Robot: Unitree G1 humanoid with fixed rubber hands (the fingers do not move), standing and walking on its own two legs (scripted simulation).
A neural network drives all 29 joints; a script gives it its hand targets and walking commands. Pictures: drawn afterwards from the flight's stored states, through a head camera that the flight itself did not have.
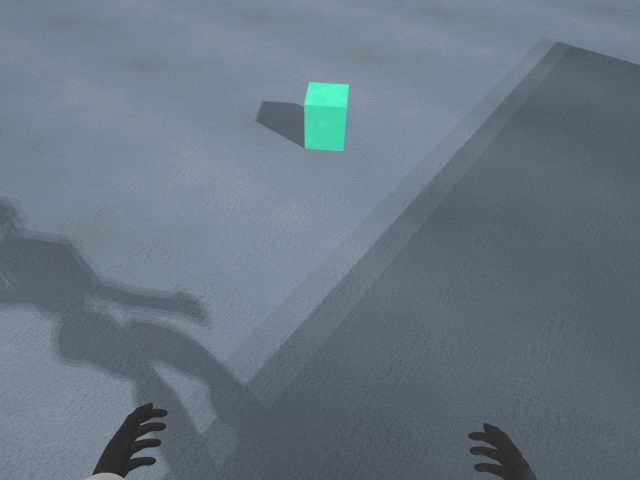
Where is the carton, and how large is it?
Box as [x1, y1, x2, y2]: [304, 82, 348, 150]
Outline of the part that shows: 309,82 304,103 305,147 342,150 348,85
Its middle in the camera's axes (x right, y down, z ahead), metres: +0.03 -0.61 +1.95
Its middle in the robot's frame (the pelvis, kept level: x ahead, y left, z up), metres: +1.78 -0.07 -0.63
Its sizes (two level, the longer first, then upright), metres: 0.210 0.200 0.250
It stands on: the floor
